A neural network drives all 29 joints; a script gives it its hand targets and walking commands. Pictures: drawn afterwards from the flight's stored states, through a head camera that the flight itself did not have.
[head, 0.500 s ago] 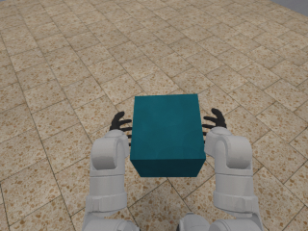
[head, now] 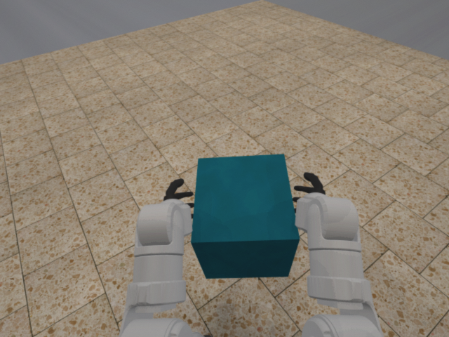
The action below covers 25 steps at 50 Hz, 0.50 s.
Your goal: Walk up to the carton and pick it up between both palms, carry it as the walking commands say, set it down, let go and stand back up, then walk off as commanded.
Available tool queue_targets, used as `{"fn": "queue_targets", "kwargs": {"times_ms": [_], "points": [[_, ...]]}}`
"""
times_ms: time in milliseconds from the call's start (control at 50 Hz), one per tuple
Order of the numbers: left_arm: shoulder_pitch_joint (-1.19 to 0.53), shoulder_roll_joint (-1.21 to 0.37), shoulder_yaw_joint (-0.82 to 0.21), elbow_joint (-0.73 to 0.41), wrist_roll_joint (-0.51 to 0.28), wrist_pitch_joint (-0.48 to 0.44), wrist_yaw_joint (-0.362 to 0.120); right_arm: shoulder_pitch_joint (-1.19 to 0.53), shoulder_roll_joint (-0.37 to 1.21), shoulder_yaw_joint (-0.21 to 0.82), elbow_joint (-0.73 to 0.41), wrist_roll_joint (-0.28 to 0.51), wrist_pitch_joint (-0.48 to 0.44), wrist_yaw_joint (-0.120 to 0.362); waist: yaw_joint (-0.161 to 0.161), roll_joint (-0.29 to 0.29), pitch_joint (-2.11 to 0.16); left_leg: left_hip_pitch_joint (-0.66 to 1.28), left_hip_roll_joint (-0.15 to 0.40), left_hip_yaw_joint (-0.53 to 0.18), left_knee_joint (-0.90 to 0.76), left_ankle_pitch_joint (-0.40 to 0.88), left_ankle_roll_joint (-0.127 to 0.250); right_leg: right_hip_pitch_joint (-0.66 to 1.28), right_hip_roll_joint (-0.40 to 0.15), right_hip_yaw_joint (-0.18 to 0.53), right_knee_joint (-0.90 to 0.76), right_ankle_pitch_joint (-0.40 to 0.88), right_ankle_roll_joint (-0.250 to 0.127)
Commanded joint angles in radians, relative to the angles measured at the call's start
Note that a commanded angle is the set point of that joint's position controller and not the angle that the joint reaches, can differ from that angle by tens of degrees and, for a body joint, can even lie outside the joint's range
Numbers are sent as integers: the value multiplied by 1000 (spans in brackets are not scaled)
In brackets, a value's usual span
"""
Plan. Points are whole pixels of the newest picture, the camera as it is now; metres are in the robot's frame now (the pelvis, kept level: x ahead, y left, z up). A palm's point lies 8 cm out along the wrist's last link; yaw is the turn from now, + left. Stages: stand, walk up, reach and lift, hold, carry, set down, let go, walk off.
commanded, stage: carry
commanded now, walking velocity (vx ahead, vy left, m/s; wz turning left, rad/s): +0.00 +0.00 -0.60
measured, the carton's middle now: (243, 218) +0.34 +0.01 +0.00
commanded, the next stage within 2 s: none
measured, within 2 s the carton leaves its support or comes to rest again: neither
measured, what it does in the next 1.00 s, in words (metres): walks backwards, turning right: left foot, then right foot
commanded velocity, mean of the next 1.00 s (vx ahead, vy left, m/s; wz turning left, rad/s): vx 0.00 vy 0.00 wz -0.60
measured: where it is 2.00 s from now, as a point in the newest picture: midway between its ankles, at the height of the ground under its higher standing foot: outside the picture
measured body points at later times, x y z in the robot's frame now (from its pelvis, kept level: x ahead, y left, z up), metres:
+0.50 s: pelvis -0.07 +0.02 +0.00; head -0.01 +0.03 +0.45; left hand +0.26 +0.08 +0.04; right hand +0.22 -0.17 +0.06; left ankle -0.07 +0.15 -0.72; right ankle -0.05 -0.09 -0.68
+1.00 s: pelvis -0.14 +0.03 +0.00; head -0.10 +0.02 +0.45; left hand +0.20 -0.04 +0.04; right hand +0.06 -0.25 +0.06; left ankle -0.05 +0.12 -0.72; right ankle -0.13 -0.08 -0.68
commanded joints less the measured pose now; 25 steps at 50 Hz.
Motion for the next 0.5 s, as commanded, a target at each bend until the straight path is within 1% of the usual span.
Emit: {"fn": "queue_targets", "kwargs": {"times_ms": [0,20,40,60,80,100,120,140,160,180,200,220,240,260,280,300,320,340,360,380,400,420,440,460,480], "points": [[-724,-1079,-652,-98,-487,-23,-444,-608,1079,576,-46,430,-16,512,-10,-384,-301,-173,4,13,255,-525,-138,258,-355,618,-480,-334,-105],[-686,-1080,-652,-41,-482,-22,-450,-619,1066,604,-90,433,-19,507,-31,-321,-214,-233,-10,-127,439,-465,-110,96,-421,734,-537,-409,-172],[-698,-1052,-637,-74,-470,-27,-449,-649,1080,622,-97,460,-26,506,-30,-219,-216,-231,-4,-161,525,-428,-105,81,-382,670,-532,-427,-144],[-740,-1052,-642,-141,-482,-33,-447,-700,1075,652,-159,477,-36,497,-29,-150,-238,-192,-13,-170,578,-362,-92,74,-305,582,-497,-312,-98],[-755,-1067,-650,-187,-493,-32,-449,-704,1092,652,-184,481,-43,486,-26,-42,-299,-166,-17,-173,588,-303,-83,159,-259,481,-418,-83,-75],[-753,-1075,-647,-187,-491,-32,-444,-734,1088,652,-211,485,-47,479,-20,-25,-388,-129,-39,-153,567,-304,-84,219,-214,384,-347,92,-53],[-754,-1064,-667,-219,-499,-29,-444,-682,1089,644,-185,481,-45,477,-23,-2,-422,-92,-54,-129,578,-301,-82,234,-208,357,-329,158,-43],[-733,-1035,-643,-238,-481,-36,-438,-697,1089,652,-208,495,-48,474,-18,-70,-468,-50,-79,-109,505,-326,-79,280,-190,332,-315,214,-29],[-693,-1018,-615,-183,-455,-38,-435,-724,1090,665,-211,513,-44,474,-18,-167,-474,-40,-69,-106,458,-339,-76,285,-191,318,-281,319,-41],[-663,-1008,-612,-227,-441,-46,-429,-690,1107,690,-221,517,-40,473,-15,-206,-486,-22,-87,-97,416,-373,-76,309,-181,342,-288,349,-36],[-625,-1003,-606,-182,-430,-40,-425,-662,1096,683,-192,510,-33,472,-14,-206,-461,-48,-76,-115,344,-385,-78,352,-196,362,-248,505,-62],[-613,-1011,-604,-189,-436,-44,-426,-646,1095,689,-189,506,-27,471,-10,-247,-493,-16,-98,-98,262,-407,-79,397,-187,358,-232,550,-55],[-572,-1002,-600,-181,-414,-48,-421,-617,1084,690,-189,489,-27,471,-6,-280,-511,4,-106,-101,203,-428,-73,427,-192,383,-215,606,-48],[-590,-1002,-613,-218,-420,-57,-416,-618,1089,685,-183,486,-26,475,-5,-295,-544,94,-104,-111,73,-411,-57,415,-192,371,-180,687,-45],[-535,-987,-613,-181,-396,-56,-413,-570,1087,689,-153,484,-27,478,-25,-241,-564,264,-64,-129,-48,-307,-22,296,-174,338,-128,724,0],[-542,-989,-618,-188,-394,-61,-407,-538,1082,690,-137,477,-32,484,-42,-172,-570,471,63,-228,-113,-173,19,94,-112,260,-37,599,56],[-522,-984,-634,-208,-386,-57,-401,-469,1080,677,-108,471,-35,491,-44,129,-586,660,312,-481,-51,282,98,-156,-19,158,102,248,86],[-563,-1022,-649,-235,-400,-64,-399,-512,1076,697,-157,474,-46,495,-31,270,-546,731,448,-494,40,686,209,-359,4,78,265,-139,106],[-594,-1025,-694,-254,-410,-66,-397,-487,1062,683,-153,461,-48,500,-42,278,-510,714,430,-409,82,751,222,-419,-61,113,336,-124,78],[-626,-1038,-716,-285,-425,-69,-393,-500,1070,667,-151,461,-49,506,-40,211,-477,693,352,-339,81,746,170,-373,-36,83,362,-84,82],[-641,-1044,-736,-331,-452,-73,-394,-517,1048,670,-241,460,-60,500,-45,161,-473,718,314,-306,88,762,126,-368,-4,68,336,-50,70],[-692,-1033,-774,-424,-481,-84,-389,-485,1051,650,-221,455,-63,500,-46,204,-466,707,298,-268,95,740,99,-342,-10,50,292,-19,79],[-700,-1060,-793,-446,-504,-84,-393,-524,1044,647,-295,447,-73,492,-47,196,-462,630,282,-224,86,657,85,-259,-20,36,229,23,87],[-699,-1060,-799,-439,-516,-82,-398,-503,1048,640,-288,443,-73,486,-50,202,-434,586,265,-176,85,599,66,-197,-7,3,191,32,90],[-730,-1077,-801,-413,-534,-65,-402,-523,1044,621,-291,428,-66,481,-53,228,-439,562,249,-125,100,566,53,-121,13,-27,107,41,84]]}}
